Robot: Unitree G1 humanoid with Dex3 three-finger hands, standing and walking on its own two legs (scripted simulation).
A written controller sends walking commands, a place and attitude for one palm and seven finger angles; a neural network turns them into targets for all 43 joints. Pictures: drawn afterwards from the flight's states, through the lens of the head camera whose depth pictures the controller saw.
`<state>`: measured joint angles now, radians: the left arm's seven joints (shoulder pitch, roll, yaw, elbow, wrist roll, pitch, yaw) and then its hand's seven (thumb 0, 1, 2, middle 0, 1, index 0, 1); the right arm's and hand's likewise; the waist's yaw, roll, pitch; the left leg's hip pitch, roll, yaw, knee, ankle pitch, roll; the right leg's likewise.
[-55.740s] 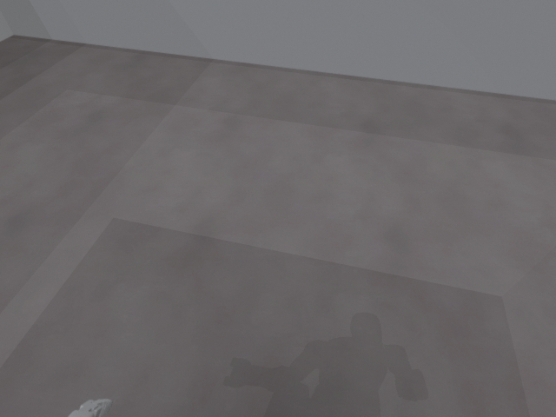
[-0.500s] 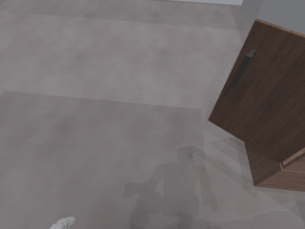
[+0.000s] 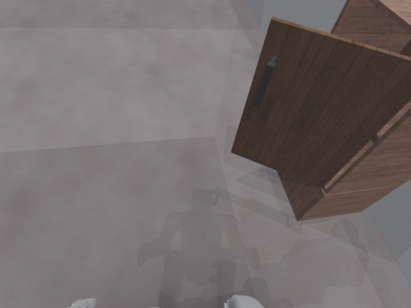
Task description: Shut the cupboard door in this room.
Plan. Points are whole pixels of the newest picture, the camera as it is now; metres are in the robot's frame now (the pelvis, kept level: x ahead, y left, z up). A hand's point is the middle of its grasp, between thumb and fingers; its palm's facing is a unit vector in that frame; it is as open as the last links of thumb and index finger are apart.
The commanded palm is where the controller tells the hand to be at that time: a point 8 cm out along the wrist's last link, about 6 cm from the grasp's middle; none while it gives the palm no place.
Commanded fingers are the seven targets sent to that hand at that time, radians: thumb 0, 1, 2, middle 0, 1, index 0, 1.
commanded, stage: turn to face it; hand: left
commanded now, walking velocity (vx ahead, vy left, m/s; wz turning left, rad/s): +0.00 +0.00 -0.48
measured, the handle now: (265, 82) +0.73 -0.14 +0.00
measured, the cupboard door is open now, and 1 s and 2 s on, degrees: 57 57 57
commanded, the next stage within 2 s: take the last steps up to it in 0.40 s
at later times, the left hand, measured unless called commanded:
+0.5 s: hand out of the picture +0.13 +0.13 -0.16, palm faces -0.21 -0.95 -0.23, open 7.4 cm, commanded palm none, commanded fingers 0.00 0.90 0.90 -0.20 -0.30 -0.20 -0.30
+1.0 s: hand (170, 264) +0.23 +0.08 -0.16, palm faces -0.36 -0.92 -0.18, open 7.4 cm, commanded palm none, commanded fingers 0.00 0.90 0.90 -0.20 -0.30 -0.20 -0.30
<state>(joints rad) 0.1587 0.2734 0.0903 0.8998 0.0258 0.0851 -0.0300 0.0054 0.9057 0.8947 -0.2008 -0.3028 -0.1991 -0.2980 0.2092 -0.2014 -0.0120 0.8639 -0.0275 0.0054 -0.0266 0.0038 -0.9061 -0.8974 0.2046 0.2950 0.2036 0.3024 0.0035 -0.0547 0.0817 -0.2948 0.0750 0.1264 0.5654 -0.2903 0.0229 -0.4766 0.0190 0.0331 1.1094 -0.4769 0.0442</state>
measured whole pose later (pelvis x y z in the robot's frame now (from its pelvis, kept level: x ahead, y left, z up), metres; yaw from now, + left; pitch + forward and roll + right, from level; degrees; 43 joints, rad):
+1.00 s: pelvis +0.09 -0.07 +0.01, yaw -19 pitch +1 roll +0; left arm 0.18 0.21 0.06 1.00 0.03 0.03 -0.04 0.01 0.91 0.90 -0.20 -0.30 -0.19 -0.30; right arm 0.43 -0.17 -0.03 1.07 -0.03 -0.02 -0.01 0.00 -0.90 -0.90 0.21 0.30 0.20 0.30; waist -0.05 -0.01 0.04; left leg -0.08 0.10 0.16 0.38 -0.31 -0.04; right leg -0.42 -0.06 -0.06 0.68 -0.27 0.00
